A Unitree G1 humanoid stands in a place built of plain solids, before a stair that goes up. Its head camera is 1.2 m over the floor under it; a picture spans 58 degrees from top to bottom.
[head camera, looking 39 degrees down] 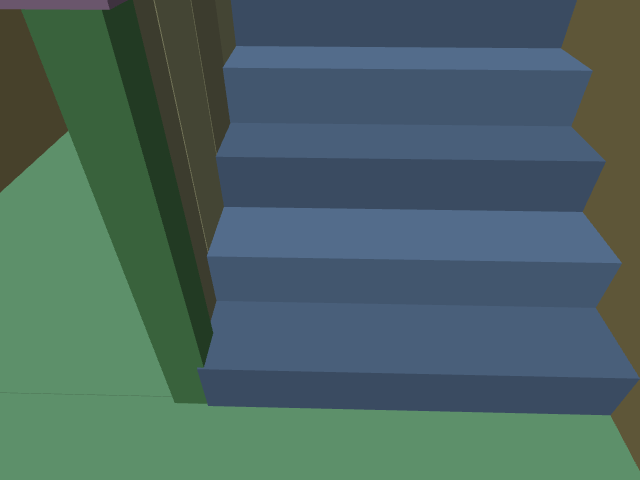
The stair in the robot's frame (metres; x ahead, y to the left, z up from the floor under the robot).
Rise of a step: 0.19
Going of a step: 0.25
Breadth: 1.19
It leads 1 degrees to the right of straight ahead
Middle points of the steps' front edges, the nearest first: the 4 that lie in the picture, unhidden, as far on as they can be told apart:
0.68 -0.26 0.19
0.93 -0.27 0.38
1.18 -0.27 0.56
1.43 -0.28 0.75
